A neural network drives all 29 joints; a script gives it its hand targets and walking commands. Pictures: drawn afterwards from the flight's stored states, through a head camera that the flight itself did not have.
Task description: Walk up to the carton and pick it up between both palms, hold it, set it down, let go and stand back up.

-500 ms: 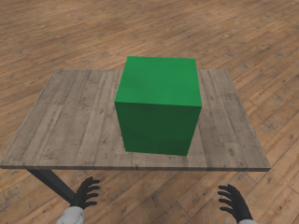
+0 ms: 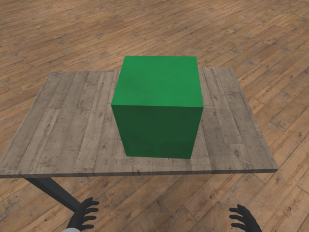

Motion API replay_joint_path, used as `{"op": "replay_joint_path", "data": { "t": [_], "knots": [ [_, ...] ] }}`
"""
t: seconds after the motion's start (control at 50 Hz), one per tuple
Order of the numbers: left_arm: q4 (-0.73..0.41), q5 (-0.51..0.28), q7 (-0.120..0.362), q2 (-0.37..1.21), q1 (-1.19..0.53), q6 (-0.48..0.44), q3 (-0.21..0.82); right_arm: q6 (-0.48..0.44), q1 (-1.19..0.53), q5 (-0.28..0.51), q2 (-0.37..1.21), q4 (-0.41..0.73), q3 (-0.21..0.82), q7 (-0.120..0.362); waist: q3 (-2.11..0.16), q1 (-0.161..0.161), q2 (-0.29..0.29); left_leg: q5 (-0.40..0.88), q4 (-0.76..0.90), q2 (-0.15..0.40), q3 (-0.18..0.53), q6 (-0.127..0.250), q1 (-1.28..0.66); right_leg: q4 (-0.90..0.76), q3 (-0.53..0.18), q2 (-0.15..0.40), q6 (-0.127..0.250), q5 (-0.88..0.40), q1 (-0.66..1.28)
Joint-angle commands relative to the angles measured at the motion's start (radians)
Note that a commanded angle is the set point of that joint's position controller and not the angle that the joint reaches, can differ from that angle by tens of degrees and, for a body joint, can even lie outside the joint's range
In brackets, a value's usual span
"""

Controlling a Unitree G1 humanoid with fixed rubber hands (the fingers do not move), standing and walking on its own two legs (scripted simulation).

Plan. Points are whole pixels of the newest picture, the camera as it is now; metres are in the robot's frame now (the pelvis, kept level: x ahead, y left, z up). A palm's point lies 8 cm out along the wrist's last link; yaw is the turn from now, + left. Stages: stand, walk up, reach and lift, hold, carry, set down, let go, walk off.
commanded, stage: stand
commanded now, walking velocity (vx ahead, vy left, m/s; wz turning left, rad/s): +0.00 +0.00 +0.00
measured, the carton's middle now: (159, 109) +0.44 +0.02 +0.04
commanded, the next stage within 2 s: none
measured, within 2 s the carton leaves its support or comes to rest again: neither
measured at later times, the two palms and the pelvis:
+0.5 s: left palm out of the picture +0.05 +0.25 -0.13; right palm out of the picture +0.00 -0.20 -0.13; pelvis +0.01 +0.03 +0.00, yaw -2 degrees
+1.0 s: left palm out of the picture -0.02 +0.26 -0.15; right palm out of the picture -0.04 -0.15 -0.15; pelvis +0.01 +0.06 +0.00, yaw -4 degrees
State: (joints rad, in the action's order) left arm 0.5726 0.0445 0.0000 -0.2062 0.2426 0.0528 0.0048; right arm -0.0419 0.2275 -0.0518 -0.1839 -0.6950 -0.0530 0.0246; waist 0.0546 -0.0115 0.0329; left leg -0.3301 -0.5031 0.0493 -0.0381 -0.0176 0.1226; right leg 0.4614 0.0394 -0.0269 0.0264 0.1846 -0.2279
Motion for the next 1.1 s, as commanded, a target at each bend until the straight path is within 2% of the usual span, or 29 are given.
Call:
{"op": "replay_joint_path", "data": {
  "t": [0.0, 0.06, 0.12, 0.16, 0.22, 0.24, 0.26, 0.32, 0.36, 0.62, 0.66, 0.68, 0.72, 0.8, 0.84, 0.88, 0.9, 0.94, 1.0, 1.02, 1.08],
  "knots": [
    [-0.035, 0.010, 0.022, -0.101, 0.002, -0.098, -0.061, 0.038, 0.082, 0.007, -0.148, 0.041, -0.041, -0.010, -0.117, 0.026, -0.081, 0.002, 0.044, 0.032, 0.047, 0.038, 0.098, -0.039, -0.136, 0.110, 0.010, -0.243, 0.015],
    [-0.002, 0.004, 0.026, -0.095, 0.011, -0.101, -0.060, 0.035, 0.068, 0.010, -0.133, 0.020, -0.037, 0.000, -0.107, 0.022, -0.089, 0.013, 0.043, 0.034, 0.053, 0.047, 0.113, -0.044, -0.153, 0.105, 0.018, -0.209, -0.016],
    [0.032, 0.004, 0.025, -0.109, 0.055, -0.104, -0.064, 0.027, 0.078, 0.006, -0.144, -0.011, -0.035, -0.002, -0.099, 0.009, -0.026, 0.027, 0.083, 0.051, 0.070, 0.059, 0.122, -0.017, -0.145, 0.096, 0.015, -0.206, -0.026],
    [0.054, -0.001, 0.020, -0.104, 0.065, -0.105, -0.061, 0.021, 0.112, 0.010, -0.145, -0.031, -0.033, -0.003, -0.102, 0.010, -0.044, 0.046, 0.096, 0.050, 0.066, 0.060, 0.134, -0.014, -0.148, 0.100, 0.020, -0.219, -0.010],
    [0.097, -0.002, 0.013, -0.104, 0.105, -0.105, -0.062, 0.019, 0.122, 0.013, -0.140, -0.068, -0.025, -0.016, -0.081, -0.004, -0.004, 0.055, 0.127, 0.056, 0.079, 0.072, 0.133, -0.014, -0.140, 0.089, 0.010, -0.187, -0.012],
    [0.113, -0.005, 0.007, -0.096, 0.105, -0.106, -0.058, 0.018, 0.132, 0.014, -0.141, -0.074, -0.024, -0.019, -0.085, 0.004, -0.018, 0.062, 0.129, 0.059, 0.081, 0.076, 0.138, -0.013, -0.142, 0.091, 0.010, -0.195, -0.009],
    [0.136, -0.003, 0.005, -0.087, 0.116, -0.104, -0.055, 0.020, 0.153, 0.014, -0.134, -0.098, -0.024, -0.022, -0.034, 0.008, -0.077, 0.037, 0.144, 0.065, 0.083, 0.072, 0.161, -0.029, -0.140, 0.105, 0.011, -0.177, -0.024],
    [0.185, -0.010, -0.001, -0.076, 0.155, -0.099, -0.051, 0.019, 0.180, 0.016, -0.140, -0.141, -0.023, -0.030, -0.011, 0.002, -0.025, 0.048, 0.167, 0.063, 0.080, 0.071, 0.145, -0.041, -0.145, 0.105, 0.008, -0.159, -0.039],
    [0.213, -0.014, -0.005, -0.078, 0.160, -0.097, -0.052, 0.014, 0.197, 0.019, -0.127, -0.170, -0.018, -0.032, -0.009, 0.006, -0.010, 0.071, 0.181, 0.064, 0.080, 0.071, 0.142, -0.043, -0.143, 0.106, 0.004, -0.156, -0.026],
    [0.399, -0.024, -0.027, -0.012, 0.198, -0.079, -0.030, 0.015, 0.241, 0.027, -0.070, -0.321, 0.004, -0.050, 0.034, 0.017, -0.036, 0.137, 0.209, 0.062, 0.065, 0.082, 0.094, -0.056, -0.126, 0.100, -0.027, -0.140, -0.035],
    [0.421, -0.031, -0.029, 0.001, 0.188, -0.074, -0.027, 0.017, 0.226, 0.031, -0.059, -0.328, 0.012, -0.052, 0.036, 0.014, -0.015, 0.170, 0.221, 0.064, 0.069, 0.092, 0.078, -0.051, -0.121, 0.085, -0.024, -0.129, -0.040],
    [0.434, -0.030, -0.031, -0.006, 0.204, -0.072, -0.029, 0.017, 0.230, 0.029, -0.067, -0.341, 0.010, -0.052, 0.031, 0.009, -0.021, 0.147, 0.217, 0.062, 0.062, 0.096, 0.070, -0.057, -0.116, 0.084, -0.029, -0.137, -0.030],
    [0.453, -0.027, -0.033, -0.014, 0.194, -0.068, -0.027, 0.020, 0.235, 0.032, -0.058, -0.354, 0.014, -0.056, 0.050, 0.020, -0.043, 0.158, 0.227, 0.059, 0.063, 0.094, 0.072, -0.050, -0.119, 0.083, -0.031, -0.136, -0.042],
    [0.492, -0.028, -0.039, 0.017, 0.206, -0.063, -0.020, 0.025, 0.239, 0.031, -0.038, -0.377, 0.019, -0.061, 0.074, 0.021, 0.005, 0.142, 0.240, 0.065, 0.057, 0.098, 0.083, -0.054, -0.113, 0.085, -0.041, -0.120, -0.049],
    [0.508, -0.028, -0.040, 0.030, 0.201, -0.059, -0.018, 0.028, 0.238, 0.034, -0.033, -0.385, 0.019, -0.063, 0.070, 0.021, -0.042, 0.122, 0.237, 0.061, 0.050, 0.097, 0.074, -0.049, -0.109, 0.082, -0.042, -0.128, -0.046],
    [0.515, -0.026, -0.042, 0.029, 0.199, -0.056, -0.018, 0.029, 0.239, 0.034, -0.034, -0.395, 0.022, -0.066, 0.072, 0.020, -0.047, 0.088, 0.245, 0.063, 0.055, 0.104, 0.084, -0.054, -0.110, 0.084, -0.046, -0.125, -0.033],
    [0.528, -0.028, -0.044, 0.027, 0.215, -0.054, -0.015, 0.028, 0.229, 0.034, -0.042, -0.396, 0.021, -0.066, 0.077, 0.016, -0.050, 0.111, 0.243, 0.064, 0.057, 0.102, 0.074, -0.056, -0.113, 0.083, -0.046, -0.128, -0.043],
    [0.534, -0.031, -0.044, 0.039, 0.202, -0.054, -0.013, 0.027, 0.241, 0.034, -0.038, -0.406, 0.020, -0.064, 0.092, 0.021, -0.025, 0.095, 0.255, 0.061, 0.052, 0.099, 0.104, -0.055, -0.116, 0.088, -0.047, -0.131, -0.031],
    [0.548, -0.030, -0.047, 0.034, 0.203, -0.053, -0.014, 0.025, 0.245, 0.035, -0.018, -0.420, 0.026, -0.066, 0.073, 0.020, -0.017, 0.156, 0.231, 0.053, 0.043, 0.099, 0.068, -0.051, -0.117, 0.087, -0.050, -0.139, -0.032],
    [0.555, -0.031, -0.046, 0.037, 0.202, -0.051, -0.014, 0.022, 0.251, 0.036, -0.005, -0.425, 0.032, -0.065, 0.067, 0.022, -0.043, 0.188, 0.229, 0.055, 0.045, 0.098, 0.061, -0.045, -0.111, 0.086, -0.046, -0.149, -0.035],
    [0.558, -0.033, -0.049, 0.035, 0.177, -0.050, -0.016, 0.019, 0.266, 0.036, -0.010, -0.435, 0.030, -0.067, 0.063, 0.028, -0.041, 0.242, 0.218, 0.060, 0.048, 0.096, 0.065, -0.039, -0.110, 0.089, -0.047, -0.155, -0.019]
  ]
}}
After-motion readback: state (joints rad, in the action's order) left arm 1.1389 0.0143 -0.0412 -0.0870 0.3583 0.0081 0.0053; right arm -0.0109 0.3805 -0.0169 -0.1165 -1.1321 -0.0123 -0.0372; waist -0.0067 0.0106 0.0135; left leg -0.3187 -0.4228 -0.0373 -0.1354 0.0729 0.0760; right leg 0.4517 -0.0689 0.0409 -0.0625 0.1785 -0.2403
